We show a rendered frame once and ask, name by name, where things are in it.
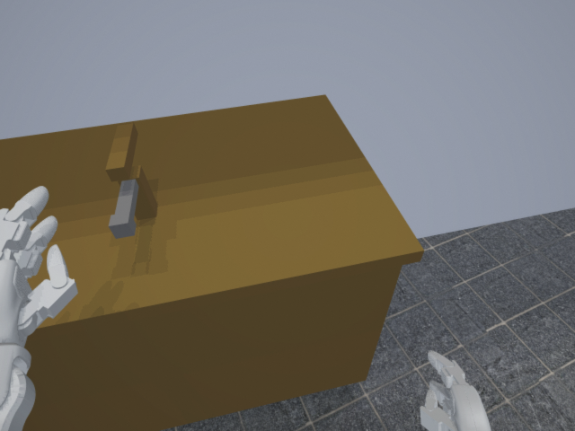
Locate tap lever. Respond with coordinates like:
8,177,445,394
109,179,139,239

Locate left robot hand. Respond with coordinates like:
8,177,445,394
0,186,78,347

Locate right robot hand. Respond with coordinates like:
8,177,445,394
420,350,491,431

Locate counter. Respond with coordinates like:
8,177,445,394
0,95,424,431

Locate robot left forearm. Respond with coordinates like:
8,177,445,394
0,343,36,431

